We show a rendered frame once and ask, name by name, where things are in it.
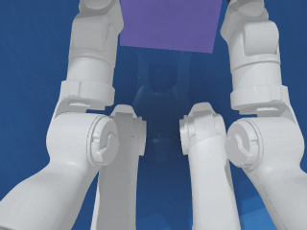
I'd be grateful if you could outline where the carton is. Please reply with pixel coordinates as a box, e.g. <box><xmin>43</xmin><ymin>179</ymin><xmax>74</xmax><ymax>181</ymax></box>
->
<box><xmin>120</xmin><ymin>0</ymin><xmax>223</xmax><ymax>54</ymax></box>

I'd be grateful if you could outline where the robot left upper arm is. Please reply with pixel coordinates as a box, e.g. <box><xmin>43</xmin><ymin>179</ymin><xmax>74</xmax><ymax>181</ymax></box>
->
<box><xmin>0</xmin><ymin>111</ymin><xmax>120</xmax><ymax>230</ymax></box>

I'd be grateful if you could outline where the right robot forearm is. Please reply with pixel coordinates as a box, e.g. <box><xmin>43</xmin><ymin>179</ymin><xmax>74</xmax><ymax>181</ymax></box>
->
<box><xmin>220</xmin><ymin>0</ymin><xmax>305</xmax><ymax>148</ymax></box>

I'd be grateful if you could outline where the left robot forearm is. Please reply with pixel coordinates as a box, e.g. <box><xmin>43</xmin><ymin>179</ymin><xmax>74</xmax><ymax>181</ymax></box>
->
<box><xmin>46</xmin><ymin>0</ymin><xmax>124</xmax><ymax>148</ymax></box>

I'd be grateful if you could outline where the robot right upper arm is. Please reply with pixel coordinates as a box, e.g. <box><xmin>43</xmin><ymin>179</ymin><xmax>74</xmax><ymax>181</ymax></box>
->
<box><xmin>224</xmin><ymin>117</ymin><xmax>307</xmax><ymax>230</ymax></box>

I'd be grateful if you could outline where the left robot thigh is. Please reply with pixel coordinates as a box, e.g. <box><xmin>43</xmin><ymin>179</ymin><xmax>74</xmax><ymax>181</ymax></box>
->
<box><xmin>90</xmin><ymin>112</ymin><xmax>147</xmax><ymax>230</ymax></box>

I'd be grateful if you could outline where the robot left shin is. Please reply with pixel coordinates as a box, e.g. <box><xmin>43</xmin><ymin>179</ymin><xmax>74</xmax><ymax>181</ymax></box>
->
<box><xmin>108</xmin><ymin>104</ymin><xmax>137</xmax><ymax>122</ymax></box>

